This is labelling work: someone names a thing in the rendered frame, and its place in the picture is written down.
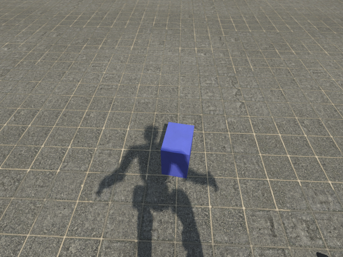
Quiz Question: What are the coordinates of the carton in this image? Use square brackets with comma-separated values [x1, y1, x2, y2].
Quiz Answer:
[161, 122, 194, 178]

